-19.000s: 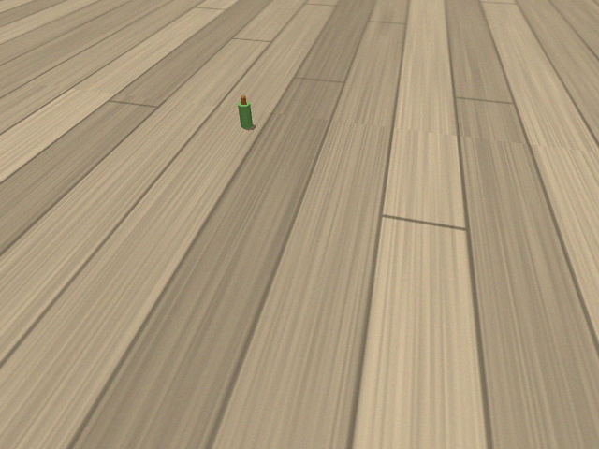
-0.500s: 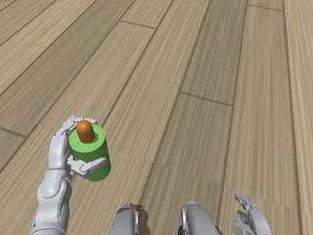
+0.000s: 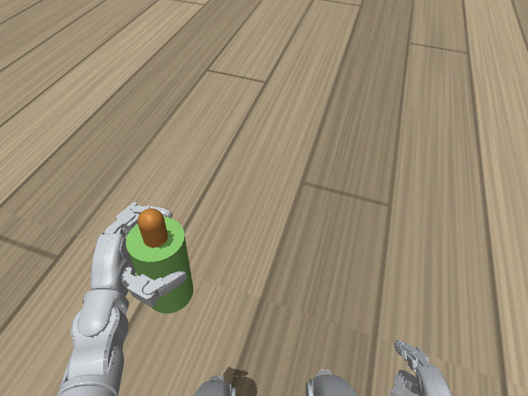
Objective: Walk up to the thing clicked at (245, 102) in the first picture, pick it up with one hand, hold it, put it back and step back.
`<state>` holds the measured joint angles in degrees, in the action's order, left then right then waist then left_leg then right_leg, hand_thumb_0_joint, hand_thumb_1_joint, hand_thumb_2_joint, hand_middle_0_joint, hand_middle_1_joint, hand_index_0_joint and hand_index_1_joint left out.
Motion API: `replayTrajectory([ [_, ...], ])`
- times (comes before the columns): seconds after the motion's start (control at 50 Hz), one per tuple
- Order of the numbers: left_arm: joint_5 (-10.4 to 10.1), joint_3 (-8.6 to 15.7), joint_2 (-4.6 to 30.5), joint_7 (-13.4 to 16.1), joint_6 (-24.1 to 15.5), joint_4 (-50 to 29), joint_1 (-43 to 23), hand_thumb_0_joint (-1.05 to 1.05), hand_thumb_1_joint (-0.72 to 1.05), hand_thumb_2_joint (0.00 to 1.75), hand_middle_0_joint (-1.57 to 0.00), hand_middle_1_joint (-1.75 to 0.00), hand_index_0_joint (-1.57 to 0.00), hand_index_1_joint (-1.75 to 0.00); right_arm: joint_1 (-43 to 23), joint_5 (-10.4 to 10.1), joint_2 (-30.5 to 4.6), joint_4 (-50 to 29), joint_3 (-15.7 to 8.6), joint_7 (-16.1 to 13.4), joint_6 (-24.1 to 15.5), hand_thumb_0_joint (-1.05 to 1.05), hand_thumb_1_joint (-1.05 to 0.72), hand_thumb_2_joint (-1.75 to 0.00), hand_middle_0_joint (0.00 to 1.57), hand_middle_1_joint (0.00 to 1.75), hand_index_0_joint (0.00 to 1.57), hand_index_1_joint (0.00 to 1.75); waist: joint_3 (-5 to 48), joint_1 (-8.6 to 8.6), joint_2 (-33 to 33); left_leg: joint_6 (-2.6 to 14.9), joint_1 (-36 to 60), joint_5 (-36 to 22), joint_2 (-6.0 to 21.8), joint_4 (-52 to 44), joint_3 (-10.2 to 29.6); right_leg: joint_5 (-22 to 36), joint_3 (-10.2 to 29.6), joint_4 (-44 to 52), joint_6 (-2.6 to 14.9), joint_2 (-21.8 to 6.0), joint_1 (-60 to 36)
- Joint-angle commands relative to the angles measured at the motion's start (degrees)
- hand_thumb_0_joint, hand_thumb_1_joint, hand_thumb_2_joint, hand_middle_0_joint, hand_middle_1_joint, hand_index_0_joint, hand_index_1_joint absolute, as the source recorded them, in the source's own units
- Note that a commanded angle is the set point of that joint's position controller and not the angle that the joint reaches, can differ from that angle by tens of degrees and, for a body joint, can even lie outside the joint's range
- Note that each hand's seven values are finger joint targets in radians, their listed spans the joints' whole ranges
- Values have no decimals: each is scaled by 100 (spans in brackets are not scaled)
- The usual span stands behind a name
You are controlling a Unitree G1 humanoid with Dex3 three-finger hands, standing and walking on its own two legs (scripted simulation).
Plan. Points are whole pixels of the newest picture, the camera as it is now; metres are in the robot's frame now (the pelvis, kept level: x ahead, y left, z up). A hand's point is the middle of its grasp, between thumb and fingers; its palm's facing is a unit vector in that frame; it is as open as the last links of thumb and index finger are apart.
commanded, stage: lift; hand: left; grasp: from the side
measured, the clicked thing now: (161, 258) +0.32 +0.17 +0.02
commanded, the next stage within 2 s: hold in 0.36 s
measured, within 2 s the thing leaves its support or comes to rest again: neither
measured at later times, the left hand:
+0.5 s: hand (158, 239) +0.34 +0.17 +0.06, palm faces +0.00 -1.00 +0.00, open 11.2 cm
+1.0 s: hand (154, 241) +0.33 +0.16 +0.08, palm faces +0.01 -1.00 -0.01, open 11.1 cm
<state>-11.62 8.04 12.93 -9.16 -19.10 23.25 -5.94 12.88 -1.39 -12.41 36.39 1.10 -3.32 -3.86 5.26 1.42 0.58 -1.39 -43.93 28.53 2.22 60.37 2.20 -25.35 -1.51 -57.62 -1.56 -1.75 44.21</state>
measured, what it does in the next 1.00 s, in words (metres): stands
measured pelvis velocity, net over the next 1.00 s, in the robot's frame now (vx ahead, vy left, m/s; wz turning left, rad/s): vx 0.01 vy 0.00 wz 0.00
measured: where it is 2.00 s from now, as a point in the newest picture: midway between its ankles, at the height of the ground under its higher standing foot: outside the picture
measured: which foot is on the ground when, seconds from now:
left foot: down 0.00-1.00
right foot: down 0.00-1.00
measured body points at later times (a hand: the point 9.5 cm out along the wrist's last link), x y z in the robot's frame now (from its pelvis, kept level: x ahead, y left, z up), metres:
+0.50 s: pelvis +0.02 +0.00 +0.02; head +0.07 +0.00 +0.47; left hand +0.33 +0.22 +0.06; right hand +0.15 -0.25 -0.09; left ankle +0.01 +0.13 -0.67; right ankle +0.03 -0.14 -0.67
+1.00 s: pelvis +0.01 +0.00 +0.03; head +0.04 +0.00 +0.48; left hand +0.32 +0.22 +0.08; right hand +0.14 -0.25 -0.08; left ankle +0.01 +0.13 -0.67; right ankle +0.03 -0.14 -0.67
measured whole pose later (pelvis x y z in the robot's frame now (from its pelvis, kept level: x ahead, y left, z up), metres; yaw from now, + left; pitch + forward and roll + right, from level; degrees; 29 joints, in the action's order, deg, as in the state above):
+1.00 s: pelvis +0.01 +0.00 +0.03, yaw +0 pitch +6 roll -1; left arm -11.1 8.3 12.0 -9.5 -19.3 24.7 -5.5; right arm 13.1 -1.0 -12.4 37.8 0.4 -3.7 -1.9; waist 2.2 1.1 0.5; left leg -1.7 -30.0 24.9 2.3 49.3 1.6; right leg -22.2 -1.3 -47.5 -1.3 -1.6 30.8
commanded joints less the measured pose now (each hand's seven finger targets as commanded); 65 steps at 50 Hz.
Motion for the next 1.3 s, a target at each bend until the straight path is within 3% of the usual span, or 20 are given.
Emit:
replayTrajectory([
  [0.0, -180, 388, 811, -53, -554, -1418, -1660, 0, 11, 130, -120, -142, -122, -142, -86, 24, -820, -661, -317, -76, -215, 0, -88, -89, 20, 30, 20, 30, 1619, -11, 236, 119, 1113, -1405, -199, -1129, -96, 1368, -82, 886, 233, 221, -1164],
  [0.1, -207, 467, 897, -59, -641, -1767, -1812, 0, 8, 128, -119, -140, -120, -140, 9, 41, -777, -612, -307, -94, -182, 0, -88, -90, 20, 30, 20, 30, 1942, -33, 290, 115, 1353, -1635, -218, -1190, -135, 1601, -39, 975, 225, 196, -1568],
  [0.12, -232, 326, 655, -74, -610, -1483, -1567, 0, 8, 129, -119, -141, -121, -141, -42, 51, -775, -644, -285, -88, -182, 0, -89, -90, 20, 30, 20, 30, 1746, -2, 209, 100, 1357, -1704, -214, -1233, -117, 1636, -70, 973, 226, 211, -1543],
  [0.36, -229, 422, 753, -129, -597, -1395, -1723, 0, 6, 128, -118, -141, -120, -141, 45, 65, -829, -544, -354, -113, -108, 0, -88, -90, 20, 30, 20, 30, 1787, -21, 157, 87, 1649, -2277, -197, -1330, -137, 2172, -60, 1132, 218, 199, -1883],
  [0.44, -165, 534, 908, -128, -633, -1524, -1817, 0, 7, 129, -119, -141, -121, -141, 5, 77, -794, -561, -358, -131, -54, 0, -88, -90, 20, 30, 20, 30, 1652, -37, 129, 126, 1643, -2088, -221, -1379, -232, 2159, 10, 1283, 178, 168, -2008],
  [0.46, -168, 306, 595, -161, -593, -1115, -1532, 0, 8, 121, -120, -140, -122, -139, -45, 71, -789, -589, -344, -123, -48, 0, -89, -90, 20, 30, 20, 30, 1475, 35, -22, 116, 1621, -2043, -209, -1436, -202, 2072, -25, 1288, 186, 181, -1935],
  [0.48, -191, 485, 863, -133, -681, -1779, -1976, 0, 8, 120, -119, -139, -122, -138, -48, 79, -801, -604, -361, -114, -56, 0, -89, -90, 20, 30, 20, 30, 1575, -55, 187, 108, 1662, -1958, -217, -1474, -207, 1970, -25, 1306, 199, 181, -1961],
  [0.5, -181, 511, 810, -109, -642, -1432, -1749, 0, 10, 119, -118, -137, -121, -136, -36, 65, -800, -582, -360, -116, -34, 0, -89, -90, 20, 30, 20, 30, 1520, -39, 168, 94, 1701, -1951, -214, -1505, -198, 1933, -33, 1307, 204, 187, -1932],
  [0.62, -146, 296, 621, -129, -589, -1282, -1545, 0, 3, 115, -117, -136, -120, -135, -64, 74, -794, -600, -354, -118, -15, 0, -90, -90, 20, 30, 20, 30, 1496, 5, 87, 100, 1800, -2170, -200, -1549, -203, 2141, -41, 1380, 194, 190, -2084],
  [0.66, -112, 487, 904, -58, -646, -1697, -1885, 0, 5, 117, -118, -136, -120, -136, -74, 73, -796, -579, -372, -133, -20, 0, -90, -90, 20, 30, 20, 30, 1558, -35, 238, 108, 1878, -2062, -225, -1586, -238, 2087, -7, 1439, 183, 168, -2147],
  [0.68, -129, 297, 592, -79, -599, -1316, -1536, 0, 5, 116, -118, -136, -120, -135, -100, 75, -779, -608, -350, -121, -26, 0, -90, -90, 20, 30, 20, 30, 1396, -2, 87, 95, 1844, -2062, -200, -1622, -211, 2028, -37, 1426, 194, 190, -2084],
  [0.7, -148, 484, 901, -42, -679, -2019, -1993, 0, 8, 116, -117, -135, -119, -134, -98, 76, -774, -619, -356, -113, -32, 0, -89, -90, 20, 30, 20, 30, 1594, -57, 283, 98, 1888, -1977, -218, -1637, -225, 1980, -25, 1455, 192, 181, -2174],
  [0.74, -155, 325, 612, -39, -602, -1434, -1585, 0, 7, 116, -118, -137, -121, -135, -130, 61, -804, -624, -357, -116, -35, 0, -90, -90, 20, 30, 20, 30, 1346, 1, 82, 95, 1888, -1946, -192, -1710, -193, 1904, -60, 1484, 194, 210, -2102],
  [0.84, -106, 429, 849, -10, -600, -1722, -1860, 0, 3, 116, -117, -135, -119, -135, -132, 64, -790, -575, -347, -127, -29, 0, -90, -90, 20, 30, 20, 30, 1349, -28, 218, 105, 1977, -1887, -209, -1762, -220, 1887, -38, 1587, 185, 183, -2170],
  [0.9, -129, 329, 618, -5, -535, -1366, -1595, 0, 6, 118, -117, -136, -120, -136, -118, 65, -794, -556, -349, -112, -44, 0, -90, -90, 20, 30, 20, 30, 1303, 5, 73, 100, 1991, -1977, -187, -1801, -196, 1950, -63, 1584, 193, 197, -2223],
  [1.02, -126, 392, 779, -91, -621, -1471, -1804, 0, 6, 118, -119, -139, -122, -138, -210, 50, -790, -569, -372, -86, -65, 0, -90, -90, 20, 30, 20, 30, 1266, -64, 218, 108, 2028, -1740, -215, -1895, -218, 1745, -47, 1694, 190, 170, -2200],
  [1.08, -145, 185, 560, -132, -610, -1490, -1637, 0, 6, 116, -119, -137, -121, -136, -238, 58, -770, -591, -339, -71, -74, 0, -90, -90, 20, 30, 20, 30, 1137, 15, 118, 111, 2020, -1595, -223, -1941, -231, 1614, -58, 1751, 181, 175, -2208],
  [1.14, -177, 471, 817, -70, -654, -1691, -1972, 0, 5, 116, -116, -135, -119, -134, -229, 56, -796, -573, -354, -68, -117, 0, -90, -90, 20, 30, 20, 30, 1338, -47, 167, 114, 2042, -1672, -221, -1926, -233, 1700, -41, 1752, 179, 166, -2315],
  [1.2, -97, 340, 712, 7, -624, -1522, -1796, 0, 4, 118, -118, -138, -121, -137, -157, 73, -749, -518, -321, -90, -106, 0, -90, -90, 20, 30, 20, 30, 1293, 22, 83, 125, 2060, -1683, -220, -1937, -238, 1730, -31, 1776, 165, 165, -2329],
  [1.28, -139, 451, 765, 33, -684, -1596, -2055, 0, 6, 120, -119, -139, -121, -138, -260, 62, -758, -540, -316, -85, -117, 0, -89, -90, 20, 30, 20, 30, 1131, -35, 121, 125, 1987, -1466, -222, -2032, -226, 1523, -36, 1818, 177, 162, -2264],
])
